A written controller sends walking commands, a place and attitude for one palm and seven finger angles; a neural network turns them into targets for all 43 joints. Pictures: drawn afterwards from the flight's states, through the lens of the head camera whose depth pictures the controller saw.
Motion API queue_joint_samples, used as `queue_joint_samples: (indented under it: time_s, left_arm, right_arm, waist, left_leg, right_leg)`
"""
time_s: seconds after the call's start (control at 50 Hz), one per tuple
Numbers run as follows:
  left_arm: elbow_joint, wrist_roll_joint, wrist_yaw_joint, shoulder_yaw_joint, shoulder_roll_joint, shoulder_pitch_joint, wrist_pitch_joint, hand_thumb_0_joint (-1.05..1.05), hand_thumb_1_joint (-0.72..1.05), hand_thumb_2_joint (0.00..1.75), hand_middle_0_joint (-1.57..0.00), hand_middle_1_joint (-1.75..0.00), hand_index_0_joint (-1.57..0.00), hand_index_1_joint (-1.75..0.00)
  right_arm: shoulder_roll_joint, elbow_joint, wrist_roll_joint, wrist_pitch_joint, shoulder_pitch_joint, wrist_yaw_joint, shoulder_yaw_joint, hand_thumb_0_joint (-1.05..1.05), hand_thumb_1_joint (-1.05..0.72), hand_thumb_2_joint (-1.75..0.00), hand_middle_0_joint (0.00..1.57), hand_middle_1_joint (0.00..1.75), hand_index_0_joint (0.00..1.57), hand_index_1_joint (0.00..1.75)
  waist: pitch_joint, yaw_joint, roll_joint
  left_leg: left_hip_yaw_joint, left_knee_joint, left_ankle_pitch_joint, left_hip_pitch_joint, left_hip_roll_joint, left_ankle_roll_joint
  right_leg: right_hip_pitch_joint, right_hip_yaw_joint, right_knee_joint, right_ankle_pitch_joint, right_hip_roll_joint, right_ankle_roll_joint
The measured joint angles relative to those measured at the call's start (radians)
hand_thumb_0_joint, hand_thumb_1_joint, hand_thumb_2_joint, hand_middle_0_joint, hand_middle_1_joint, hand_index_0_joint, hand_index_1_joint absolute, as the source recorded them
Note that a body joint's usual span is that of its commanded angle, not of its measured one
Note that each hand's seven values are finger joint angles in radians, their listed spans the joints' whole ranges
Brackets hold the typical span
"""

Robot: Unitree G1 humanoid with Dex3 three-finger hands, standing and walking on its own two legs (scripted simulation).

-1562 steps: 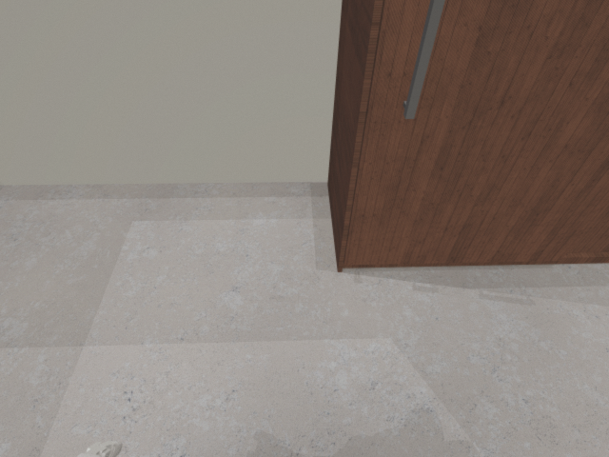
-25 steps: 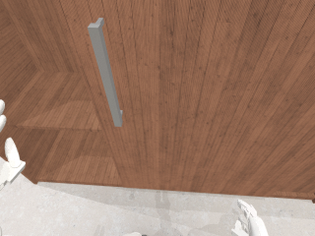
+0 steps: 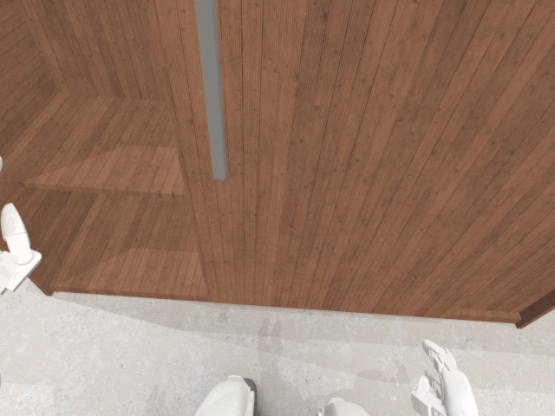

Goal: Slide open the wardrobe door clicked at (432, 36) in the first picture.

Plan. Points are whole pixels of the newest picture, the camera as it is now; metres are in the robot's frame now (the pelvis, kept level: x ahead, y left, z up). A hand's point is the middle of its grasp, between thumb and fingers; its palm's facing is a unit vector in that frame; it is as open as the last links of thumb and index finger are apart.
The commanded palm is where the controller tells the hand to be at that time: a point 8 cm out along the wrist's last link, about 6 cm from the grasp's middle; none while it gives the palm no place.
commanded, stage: stop stepping back and stand still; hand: left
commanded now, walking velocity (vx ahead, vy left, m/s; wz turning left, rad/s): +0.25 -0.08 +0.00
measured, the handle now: (215, 96) +0.56 +0.15 +0.16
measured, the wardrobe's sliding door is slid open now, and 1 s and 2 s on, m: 0.58 0.58 0.58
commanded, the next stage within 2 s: let the arm hang, fingers relaxed in 1.18 s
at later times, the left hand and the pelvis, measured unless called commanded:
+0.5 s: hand out of the picture +0.13 +0.31 +0.19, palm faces +0.41 -0.82 -0.39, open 7.5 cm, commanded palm +0.06 +0.35 +0.20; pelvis -0.08 +0.05 +0.03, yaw -1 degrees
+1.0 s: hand (3, 263) +0.21 +0.29 +0.19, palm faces +0.35 -0.79 -0.50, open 7.5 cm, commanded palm +0.13 +0.33 +0.20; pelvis -0.02 +0.04 +0.02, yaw -3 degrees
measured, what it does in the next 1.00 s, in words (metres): steps on the spot: right foot, then left foot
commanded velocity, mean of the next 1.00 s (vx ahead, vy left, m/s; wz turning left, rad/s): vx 0.11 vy -0.03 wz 0.00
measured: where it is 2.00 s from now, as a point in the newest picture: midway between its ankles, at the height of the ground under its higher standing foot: outside the picture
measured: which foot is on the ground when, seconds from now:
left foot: down 0.00-0.10, up 0.12-0.28, down 0.30-1.00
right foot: up 0.00-0.10, down 0.12-0.30, up 0.32-0.60, down 0.62-1.00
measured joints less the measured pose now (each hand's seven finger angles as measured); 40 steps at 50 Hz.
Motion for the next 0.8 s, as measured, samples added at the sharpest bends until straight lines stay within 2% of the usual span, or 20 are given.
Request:
queue_joint_samples:
  time_s: [0.06, 0.1, 0.12, 0.14, 0.18, 0.2, 0.22, 0.26, 0.3, 0.36, 0.42, 0.5, 0.58, 0.6, 0.62, 0.64, 0.68, 0.7, 0.74, 0.8]
  left_arm:
    - [-0.001, -0.008, -0.024, 0.015, 0.050, -0.041, 0.016, 0.01, 0.88, 0.89, -0.22, -0.30, -0.21, -0.30]
    - [-0.018, -0.021, -0.027, 0.036, 0.081, -0.009, 0.017, 0.01, 0.88, 0.89, -0.22, -0.30, -0.21, -0.30]
    - [-0.045, -0.026, -0.023, 0.062, 0.101, 0.026, 0.020, 0.01, 0.88, 0.89, -0.22, -0.30, -0.21, -0.30]
    - [-0.068, -0.028, -0.023, 0.077, 0.091, 0.052, 0.018, 0.01, 0.88, 0.89, -0.22, -0.30, -0.21, -0.30]
    - [-0.076, -0.028, -0.029, 0.060, 0.041, 0.073, 0.023, 0.01, 0.88, 0.89, -0.22, -0.30, -0.21, -0.30]
    - [-0.063, -0.027, -0.033, 0.042, 0.019, 0.068, 0.027, 0.01, 0.88, 0.89, -0.22, -0.30, -0.21, -0.30]
    - [-0.037, -0.024, -0.033, 0.028, 0.000, 0.059, 0.030, 0.01, 0.88, 0.90, -0.22, -0.30, -0.21, -0.30]
    - [0.024, -0.014, -0.023, 0.012, -0.031, 0.029, 0.039, 0.01, 0.88, 0.90, -0.22, -0.30, -0.21, -0.30]
    - [0.073, -0.007, -0.009, 0.005, -0.057, -0.020, 0.047, 0.01, 0.88, 0.90, -0.22, -0.30, -0.21, -0.30]
    - [0.141, 0.001, -0.001, 0.018, -0.063, -0.084, 0.050, 0.01, 0.89, 0.90, -0.21, -0.30, -0.20, -0.30]
    - [0.119, 0.004, -0.014, 0.011, -0.048, -0.037, 0.059, 0.01, 0.89, 0.90, -0.21, -0.30, -0.20, -0.30]
    - [0.033, 0.003, -0.024, -0.022, -0.021, 0.077, 0.046, 0.01, 0.89, 0.90, -0.21, -0.30, -0.20, -0.30]
    - [0.025, -0.004, -0.020, -0.015, 0.029, 0.122, 0.042, 0.01, 0.89, 0.90, -0.21, -0.30, -0.21, -0.30]
    - [0.026, -0.005, -0.016, -0.001, 0.051, 0.123, 0.046, 0.01, 0.89, 0.90, -0.21, -0.30, -0.21, -0.30]
    - [0.028, -0.006, -0.013, 0.013, 0.065, 0.114, 0.046, 0.01, 0.89, 0.90, -0.22, -0.30, -0.21, -0.30]
    - [0.038, -0.007, -0.011, 0.017, 0.058, 0.095, 0.044, 0.01, 0.88, 0.90, -0.22, -0.30, -0.21, -0.30]
    - [0.053, -0.014, -0.005, 0.014, 0.036, 0.061, 0.043, 0.01, 0.88, 0.90, -0.22, -0.30, -0.21, -0.30]
    - [0.054, -0.019, -0.001, 0.013, 0.024, 0.055, 0.045, 0.01, 0.88, 0.89, -0.22, -0.30, -0.21, -0.30]
    - [0.040, -0.023, 0.004, 0.015, -0.002, 0.064, 0.046, 0.01, 0.88, 0.90, -0.22, -0.30, -0.21, -0.30]
    - [0.042, -0.022, -0.001, 0.013, -0.019, 0.070, 0.040, 0.01, 0.89, 0.90, -0.21, -0.30, -0.21, -0.30]
  right_arm:
    - [0.035, 0.005, 0.003, -0.013, 0.026, 0.023, -0.018, 0.01, -0.91, -0.90, 0.21, 0.30, 0.20, 0.30]
    - [0.054, 0.003, 0.016, -0.017, 0.056, 0.040, -0.012, 0.01, -0.91, -0.90, 0.21, 0.30, 0.20, 0.30]
    - [0.062, -0.004, 0.019, -0.015, 0.067, 0.047, -0.004, 0.01, -0.91, -0.90, 0.21, 0.30, 0.20, 0.30]
    - [0.054, 0.003, 0.016, -0.009, 0.059, 0.052, 0.002, 0.01, -0.91, -0.90, 0.21, 0.30, 0.20, 0.30]
    - [0.034, 0.052, 0.006, 0.020, 0.045, 0.057, 0.005, 0.01, -0.91, -0.90, 0.21, 0.30, 0.20, 0.30]
    - [0.032, 0.079, 0.008, 0.032, 0.049, 0.054, 0.007, 0.01, -0.91, -0.90, 0.21, 0.30, 0.20, 0.30]
    - [0.034, 0.099, 0.011, 0.037, 0.057, 0.048, 0.011, 0.01, -0.91, -0.90, 0.21, 0.30, 0.20, 0.30]
    - [0.033, 0.111, 0.016, 0.028, 0.080, 0.038, 0.020, 0.01, -0.91, -0.90, 0.21, 0.30, 0.20, 0.30]
    - [0.010, 0.082, 0.016, -0.003, 0.095, 0.025, 0.025, 0.01, -0.91, -0.90, 0.21, 0.30, 0.20, 0.30]
    - [0.026, 0.064, 0.016, -0.022, 0.050, 0.023, 0.026, 0.01, -0.91, -0.90, 0.21, 0.30, 0.20, 0.30]
    - [0.059, 0.039, 0.018, -0.038, 0.044, 0.049, 0.036, 0.01, -0.91, -0.90, 0.21, 0.30, 0.20, 0.30]
    - [0.082, 0.005, 0.017, -0.031, 0.067, 0.059, 0.054, 0.01, -0.91, -0.90, 0.21, 0.30, 0.20, 0.30]
    - [0.076, -0.023, 0.008, -0.002, 0.085, 0.040, 0.053, 0.01, -0.90, -0.90, 0.21, 0.30, 0.20, 0.30]
    - [0.071, -0.033, 0.006, 0.006, 0.088, 0.038, 0.050, 0.01, -0.90, -0.90, 0.21, 0.30, 0.20, 0.30]
    - [0.062, -0.037, 0.006, 0.012, 0.083, 0.038, 0.044, 0.01, -0.90, -0.90, 0.21, 0.30, 0.20, 0.30]
    - [0.045, -0.024, 0.006, 0.018, 0.066, 0.038, 0.037, 0.01, -0.90, -0.90, 0.21, 0.30, 0.20, 0.30]
    - [0.020, 0.021, 0.013, 0.026, 0.044, 0.045, 0.021, 0.01, -0.90, -0.90, 0.21, 0.30, 0.20, 0.30]
    - [0.013, 0.037, 0.019, 0.030, 0.041, 0.048, 0.016, 0.01, -0.90, -0.90, 0.21, 0.30, 0.20, 0.30]
    - [-0.004, 0.046, 0.025, 0.030, 0.045, 0.048, 0.011, 0.01, -0.91, -0.90, 0.21, 0.30, 0.20, 0.30]
    - [-0.004, 0.047, 0.027, 0.021, 0.045, 0.037, -0.004, 0.01, -0.91, -0.90, 0.21, 0.30, 0.20, 0.30]
  waist:
    - [0.011, -0.026, 0.005]
    - [-0.019, -0.041, -0.020]
    - [-0.044, -0.033, -0.061]
    - [-0.047, -0.013, -0.068]
    - [-0.058, 0.014, -0.050]
    - [-0.074, 0.028, -0.052]
    - [-0.092, 0.041, -0.060]
    - [-0.125, 0.057, -0.078]
    - [-0.141, 0.047, -0.051]
    - [-0.079, 0.032, -0.072]
    - [-0.069, 0.001, -0.075]
    - [-0.084, -0.010, -0.069]
    - [-0.097, -0.016, -0.046]
    - [-0.105, -0.020, -0.054]
    - [-0.108, -0.015, -0.060]
    - [-0.095, -0.006, -0.044]
    - [-0.073, -0.001, -0.029]
    - [-0.068, 0.000, -0.036]
    - [-0.063, -0.005, -0.049]
    - [-0.062, -0.013, -0.075]
  left_leg:
    - [0.010, -0.073, 0.111, 0.012, 0.011, -0.001]
    - [0.050, -0.082, 0.061, -0.009, 0.000, -0.023]
    - [0.080, -0.013, -0.029, -0.055, -0.024, -0.049]
    - [0.064, 0.143, -0.080, -0.103, -0.034, -0.065]
    - [0.019, 0.435, -0.095, -0.129, -0.041, -0.077]
    - [0.017, 0.487, -0.111, -0.096, -0.040, -0.072]
    - [0.024, 0.467, -0.133, -0.036, -0.034, -0.060]
    - [0.037, 0.275, -0.182, 0.125, -0.018, -0.029]
    - [0.005, 0.032, -0.214, 0.257, 0.005, 0.005]
    - [0.036, 0.000, -0.107, 0.262, -0.018, 0.007]
    - [0.053, -0.091, -0.042, 0.294, -0.009, 0.011]
    - [0.077, -0.203, 0.013, 0.331, 0.021, 0.000]
    - [0.085, -0.184, -0.011, 0.311, 0.037, -0.006]
    - [0.087, -0.129, -0.049, 0.276, 0.028, -0.006]
    - [0.090, -0.053, -0.093, 0.230, 0.021, -0.009]
    - [0.076, 0.033, -0.122, 0.194, 0.029, -0.015]
    - [0.051, 0.144, -0.175, 0.157, 0.027, -0.024]
    - [0.052, 0.146, -0.177, 0.159, 0.021, -0.024]
    - [0.061, 0.047, -0.071, 0.203, 0.012, -0.018]
    - [0.081, 0.026, -0.130, 0.242, -0.013, 0.002]
  right_leg:
    - [0.040, -0.039, 0.198, -0.085, 0.049, -0.011]
    - [0.140, -0.073, 0.091, -0.129, 0.058, -0.043]
    - [0.178, -0.047, -0.031, -0.176, 0.040, -0.080]
    - [0.151, -0.030, -0.040, -0.080, 0.027, -0.095]
    - [0.118, -0.025, -0.012, 0.041, 0.016, -0.066]
    - [0.120, -0.020, -0.028, 0.067, 0.007, -0.049]
    - [0.125, -0.012, -0.055, 0.086, -0.006, -0.035]
    - [0.127, -0.002, -0.105, 0.119, -0.034, -0.014]
    - [0.091, -0.010, -0.093, 0.095, -0.032, 0.001]
    - [0.015, 0.018, 0.111, 0.028, -0.029, 0.009]
    - [-0.030, -0.014, 0.248, 0.057, -0.014, 0.010]
    - [0.035, -0.085, 0.093, 0.063, -0.012, 0.003]
    - [0.195, -0.126, -0.180, 0.020, 0.002, -0.026]
    - [0.233, -0.102, -0.243, 0.007, -0.002, -0.053]
    - [0.238, -0.071, -0.282, 0.066, -0.008, -0.074]
    - [0.221, -0.067, -0.260, 0.125, 0.000, -0.068]
    - [0.217, -0.066, -0.210, 0.116, 0.005, -0.042]
    - [0.223, -0.060, -0.195, 0.096, -0.001, -0.031]
    - [0.230, -0.047, -0.153, 0.052, -0.012, -0.014]
    - [0.220, -0.022, -0.081, 0.008, -0.035, 0.003]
